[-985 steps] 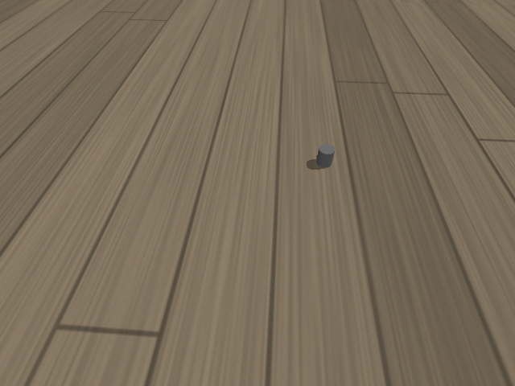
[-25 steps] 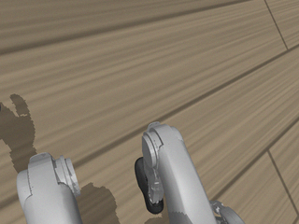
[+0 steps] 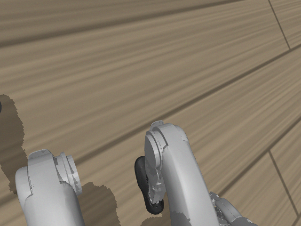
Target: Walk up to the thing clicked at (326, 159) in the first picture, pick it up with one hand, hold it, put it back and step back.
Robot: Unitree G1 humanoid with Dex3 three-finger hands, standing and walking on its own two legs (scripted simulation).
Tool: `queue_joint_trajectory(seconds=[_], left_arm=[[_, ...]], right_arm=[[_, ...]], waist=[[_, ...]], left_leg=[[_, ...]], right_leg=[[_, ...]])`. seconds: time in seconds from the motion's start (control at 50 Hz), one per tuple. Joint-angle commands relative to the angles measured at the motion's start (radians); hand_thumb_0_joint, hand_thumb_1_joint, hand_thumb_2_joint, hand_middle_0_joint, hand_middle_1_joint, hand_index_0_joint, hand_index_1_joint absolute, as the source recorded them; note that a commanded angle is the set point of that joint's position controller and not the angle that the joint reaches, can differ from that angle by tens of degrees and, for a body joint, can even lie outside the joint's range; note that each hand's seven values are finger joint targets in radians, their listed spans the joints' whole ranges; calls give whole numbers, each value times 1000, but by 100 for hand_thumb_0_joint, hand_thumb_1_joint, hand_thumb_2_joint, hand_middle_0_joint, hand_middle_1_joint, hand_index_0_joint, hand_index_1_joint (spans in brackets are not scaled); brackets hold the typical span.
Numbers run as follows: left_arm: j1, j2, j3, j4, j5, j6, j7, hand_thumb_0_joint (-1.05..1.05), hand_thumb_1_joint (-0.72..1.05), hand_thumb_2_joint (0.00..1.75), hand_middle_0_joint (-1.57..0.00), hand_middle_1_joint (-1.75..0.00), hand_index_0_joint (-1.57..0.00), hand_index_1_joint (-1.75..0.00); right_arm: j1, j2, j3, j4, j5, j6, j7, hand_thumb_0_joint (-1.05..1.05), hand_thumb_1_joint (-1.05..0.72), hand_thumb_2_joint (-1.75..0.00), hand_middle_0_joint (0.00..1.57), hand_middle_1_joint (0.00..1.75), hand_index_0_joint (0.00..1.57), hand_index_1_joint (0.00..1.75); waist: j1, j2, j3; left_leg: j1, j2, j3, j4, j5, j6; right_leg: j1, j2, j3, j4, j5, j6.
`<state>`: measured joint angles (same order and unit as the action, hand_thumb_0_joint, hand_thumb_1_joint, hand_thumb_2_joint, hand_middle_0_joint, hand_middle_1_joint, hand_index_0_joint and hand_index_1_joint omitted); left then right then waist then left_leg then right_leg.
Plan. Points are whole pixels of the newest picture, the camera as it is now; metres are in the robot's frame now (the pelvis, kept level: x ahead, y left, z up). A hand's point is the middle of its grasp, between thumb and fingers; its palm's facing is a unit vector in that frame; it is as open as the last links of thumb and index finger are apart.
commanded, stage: rest palm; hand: left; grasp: from above
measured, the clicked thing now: out of the picture +0.45 +0.34 -0.26
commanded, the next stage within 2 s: close in 0.60 s
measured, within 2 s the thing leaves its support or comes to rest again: neither
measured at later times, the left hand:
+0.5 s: hand out of the picture +0.44 +0.34 -0.23, palm faces -0.48 -0.17 -0.86, open 14.1 cm
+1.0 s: hand out of the picture +0.44 +0.34 -0.23, palm faces -0.46 -0.12 -0.88, open 13.4 cm
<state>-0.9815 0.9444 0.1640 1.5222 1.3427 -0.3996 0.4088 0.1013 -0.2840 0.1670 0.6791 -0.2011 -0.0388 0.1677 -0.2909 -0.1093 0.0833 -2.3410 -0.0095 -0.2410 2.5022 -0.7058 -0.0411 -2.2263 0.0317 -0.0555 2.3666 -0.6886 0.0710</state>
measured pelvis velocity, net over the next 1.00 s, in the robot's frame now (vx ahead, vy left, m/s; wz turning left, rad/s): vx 0.00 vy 0.00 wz -0.04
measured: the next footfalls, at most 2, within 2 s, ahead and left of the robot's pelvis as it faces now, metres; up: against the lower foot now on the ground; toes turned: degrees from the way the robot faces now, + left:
none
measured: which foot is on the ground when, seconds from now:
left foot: down 0.00-1.00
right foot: down 0.00-1.00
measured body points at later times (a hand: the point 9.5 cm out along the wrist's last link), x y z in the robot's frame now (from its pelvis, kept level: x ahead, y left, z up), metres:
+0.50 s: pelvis +0.00 +0.00 -0.01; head +0.27 +0.11 +0.33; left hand +0.47 +0.35 -0.18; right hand +0.05 -0.25 -0.09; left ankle +0.07 +0.13 -0.28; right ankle +0.11 -0.14 -0.28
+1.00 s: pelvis +0.00 +0.00 -0.02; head +0.25 +0.12 +0.33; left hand +0.46 +0.34 -0.18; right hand +0.06 -0.26 -0.08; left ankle +0.07 +0.13 -0.28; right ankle +0.11 -0.14 -0.28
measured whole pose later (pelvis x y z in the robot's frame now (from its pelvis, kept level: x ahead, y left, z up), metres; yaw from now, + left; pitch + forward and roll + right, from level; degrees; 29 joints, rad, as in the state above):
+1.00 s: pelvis +0.00 +0.00 -0.02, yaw -2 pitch +28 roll -13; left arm -1.06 1.03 0.12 1.77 1.36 -0.29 0.57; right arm 0.09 -0.32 0.24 0.70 -0.27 -0.16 0.22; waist -0.35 -0.11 0.10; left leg -2.36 0.00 -0.27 2.57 -0.71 -0.03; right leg -2.25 0.06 -0.07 2.40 -0.67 0.08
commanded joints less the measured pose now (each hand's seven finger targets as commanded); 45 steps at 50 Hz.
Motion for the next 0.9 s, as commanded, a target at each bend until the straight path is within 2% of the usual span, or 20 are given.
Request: queue_joint_trajectory(seconds=[0.0, 0.06, 0.14, 0.18, 0.24, 0.26, 0.28, 0.3, 0.34, 0.4, 0.42, 0.48, 0.52, 0.54, 0.62, 0.68, 0.7, 0.74, 0.84, 0.88], left_arm=[[-298, 310, 69, -99, 47, 1, 181, 0, -50, 97, -6, -101, -6, -100], [-289, 324, 75, -71, 66, 56, 242, 0, -52, 100, -6, -99, -6, -99], [-310, 245, 27, 50, 44, 145, 258, 0, -47, 101, -7, -103, -7, -102], [-319, 226, 5, 73, 27, 176, 239, 0, -47, 97, -6, -103, -8, -101], [-318, 222, -13, 83, -20, 200, 187, 0, -47, 94, -6, -105, -8, -103], [-289, 256, 15, 73, -36, 202, 174, 0, -47, 94, -6, -106, -8, -103], [-309, 241, -5, 49, -52, 199, 161, 0, -46, 92, -6, -107, -8, -104], [-275, 280, 37, 78, -63, 199, 152, 0, -45, 91, -6, -107, -9, -103], [-260, 240, 21, 84, -72, 190, 116, 0, -46, 90, -5, -107, -9, -103], [-271, 268, 22, 49, -70, 161, 81, 0, -47, 93, -6, -107, -8, -104], [-264, 286, 33, 36, -71, 148, 84, 0, -47, 95, -7, -107, -9, -105], [-222, 265, 8, 68, -46, 114, 87, 0, -48, 96, -6, -107, -8, -105], [-235, 266, 2, 64, -39, 91, 94, 0, -48, 100, -7, -108, -8, -106], [-226, 275, 14, 61, -45, 83, 104, 0, -48, 101, -7, -108, -8, -107], [-242, 267, -10, 67, -25, 65, 134, 0, -46, 106, -9, -110, -9, -109], [-259, 267, -17, 83, -9, 64, 161, 0, -46, 112, -9, -113, -9, -113], [-282, 254, -28, 86, -4, 66, 169, 0, -40, 106, -10, -115, -12, -113], [-287, 260, -31, 111, 10, 73, 182, 0, -37, 105, -12, -116, -14, -113], [-308, 302, -16, 123, 8, 90, 210, 0, -36, 101, -11, -118, -14, -114], [-317, 287, -31, 138, 14, 101, 211, 0, -35, 100, -11, -119, -14, -115]], right_arm=[[168, -297, -89, 13, -15, 2, -8, 0, -89, -90, 20, 30, 20, 30], [164, -303, -90, 24, -20, -10, -5, 0, -89, -90, 20, 30, 20, 30], [175, -308, -94, 33, -24, -40, 11, 0, -88, -90, 20, 30, 20, 30], [198, -320, -93, 39, -32, -60, 21, 0, -89, -90, 20, 30, 20, 30], [200, -327, -88, 38, -27, -93, 32, 0, -89, -90, 20, 30, 20, 30], [190, -341, -93, 12, -22, -99, 30, 0, -89, -90, 20, 30, 20, 30], [196, -327, -85, 26, -20, -102, 30, 0, -89, -90, 20, 30, 20, 30], [194, -343, -93, 16, -20, -103, 27, 0, -89, -90, 20, 30, 20, 30], [208, -332, -87, 12, -23, -107, 31, 0, -89, -90, 20, 30, 20, 30], [204, -323, -67, 9, -20, -99, 31, 0, -90, -90, 20, 30, 20, 30], [203, -330, -62, 10, -23, -92, 27, 0, -89, -90, 20, 30, 20, 30], [209, -319, -46, 13, -31, -84, 31, 0, -90, -90, 20, 30, 20, 30], [204, -316, -37, 13, -33, -79, 34, 0, -90, -90, 20, 30, 20, 30], [200, -316, -36, 12, -35, -74, 32, 0, -90, -90, 20, 30, 20, 30], [193, -318, -33, 22, -43, -69, 32, 0, -89, -90, 20, 30, 20, 30], [185, -324, -32, 25, -47, -74, 32, 0, -90, -90, 20, 30, 20, 30], [181, -331, -35, 21, -53, -78, 33, 0, -89, -90, 20, 30, 20, 30], [178, -332, -33, 23, -58, -86, 36, 0, -89, -90, 20, 30, 20, 30], [172, -340, -23, 31, -58, -97, 34, 0, -90, -90, 20, 30, 20, 30], [170, -346, -26, 25, -63, -106, 32, 0, -89, -90, 20, 30, 20, 30]], waist=[[-21, 558, -701], [-13, 589, -696], [-53, 527, -618], [-76, 481, -623], [-72, 455, -606], [-55, 450, -641], [-54, 467, -653], [-51, 444, -660], [-71, 440, -631], [-73, 419, -619], [-63, 431, -640], [-70, 460, -623], [-77, 439, -594], [-66, 437, -615], [-71, 466, -598], [-73, 478, -594], [-92, 462, -574], [-91, 466, -559], [-84, 469, -577], [-98, 457, -559]], left_leg=[[613, 25, 157, -250, 270, 38], [591, 25, 167, -243, 267, 38], [504, 23, 155, -233, 193, 46], [492, 22, 149, -216, 186, 54], [461, 21, 135, -219, 151, 59], [480, 21, 128, -234, 167, 57], [482, 20, 124, -237, 169, 55], [486, 24, 115, -240, 167, 54], [476, 21, 119, -230, 185, 53], [438, 20, 123, -209, 182, 58], [461, 22, 118, -216, 205, 52], [485, 23, 120, -208, 241, 43], [452, 24, 121, -199, 222, 47], [461, 24, 116, -209, 225, 46], [474, 28, 116, -219, 195, 46], [489, 31, 109, -221, 193, 41], [481, 31, 109, -211, 187, 43], [485, 31, 112, -206, 186, 42], [466, 32, 107, -214, 177, 46], [456, 29, 111, -212, 167, 48]], right_leg=[[236, 32, -163, -160, 276, -92], [226, 30, -156, -147, 288, -93], [174, 34, -167, -154, 249, -87], [195, 33, -166, -163, 252, -80], [197, 33, -167, -161, 214, -81], [226, 32, -168, -164, 221, -83], [238, 32, -168, -159, 221, -83], [239, 30, -172, -156, 218, -83], [253, 30, -169, -156, 231, -81], [281, 33, -162, -168, 233, -82], [298, 34, -168, -169, 246, -84], [312, 38, -173, -157, 278, -85], [303, 42, -179, -164, 267, -84], [316, 43, -180, -168, 265, -84], [293, 47, -185, -167, 251, -82], [268, 49, -196, -158, 244, -85], [254, 47, -200, -151, 245, -81], [241, 46, -198, -146, 245, -81], [261, 47, -194, -158, 242, -80], [250, 46, -195, -158, 239, -79]])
